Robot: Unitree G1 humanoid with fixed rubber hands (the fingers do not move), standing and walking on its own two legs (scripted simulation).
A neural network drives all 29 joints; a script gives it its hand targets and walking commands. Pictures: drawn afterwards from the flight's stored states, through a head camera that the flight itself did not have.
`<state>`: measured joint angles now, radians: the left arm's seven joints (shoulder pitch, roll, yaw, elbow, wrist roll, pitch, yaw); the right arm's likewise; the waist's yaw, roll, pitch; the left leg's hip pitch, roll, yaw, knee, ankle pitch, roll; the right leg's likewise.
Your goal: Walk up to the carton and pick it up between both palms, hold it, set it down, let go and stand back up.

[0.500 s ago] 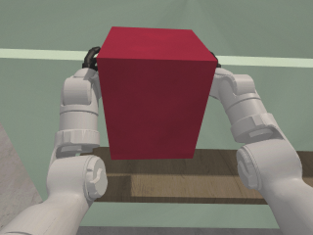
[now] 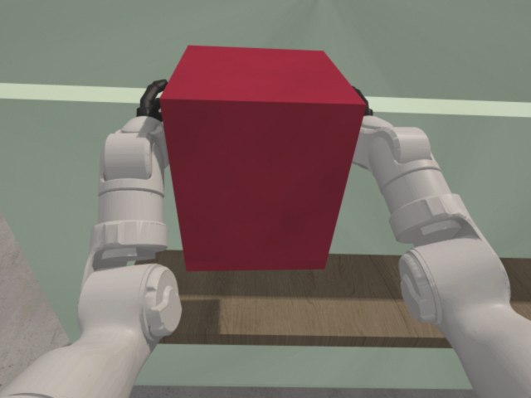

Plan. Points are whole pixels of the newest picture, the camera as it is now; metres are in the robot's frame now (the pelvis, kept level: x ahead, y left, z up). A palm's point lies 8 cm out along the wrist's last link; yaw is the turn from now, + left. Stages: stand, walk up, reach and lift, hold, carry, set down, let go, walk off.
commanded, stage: hold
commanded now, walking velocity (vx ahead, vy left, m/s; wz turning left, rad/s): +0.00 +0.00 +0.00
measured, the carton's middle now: (256, 157) +0.36 +0.01 +0.26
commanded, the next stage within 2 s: none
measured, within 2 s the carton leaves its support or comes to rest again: neither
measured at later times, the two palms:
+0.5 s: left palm (151, 134) +0.36 +0.16 +0.30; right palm (360, 133) +0.36 -0.13 +0.30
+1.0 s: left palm (152, 131) +0.37 +0.16 +0.30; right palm (359, 133) +0.36 -0.13 +0.30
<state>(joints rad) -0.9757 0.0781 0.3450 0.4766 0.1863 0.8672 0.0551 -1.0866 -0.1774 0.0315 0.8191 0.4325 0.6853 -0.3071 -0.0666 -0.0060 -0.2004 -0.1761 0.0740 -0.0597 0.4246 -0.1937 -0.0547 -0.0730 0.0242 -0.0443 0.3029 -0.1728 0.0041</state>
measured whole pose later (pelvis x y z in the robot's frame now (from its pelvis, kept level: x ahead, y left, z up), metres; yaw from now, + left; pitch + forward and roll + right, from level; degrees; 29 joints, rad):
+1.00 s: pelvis +0.00 +0.00 +0.00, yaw +0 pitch -3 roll -2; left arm -0.99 0.08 0.34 0.51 0.18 0.86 0.07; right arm -1.10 -0.18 0.03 0.86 0.43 0.68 -0.30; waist -0.06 0.00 -0.21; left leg -0.19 0.07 -0.06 0.42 -0.19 -0.05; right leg -0.09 0.02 -0.04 0.31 -0.17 0.00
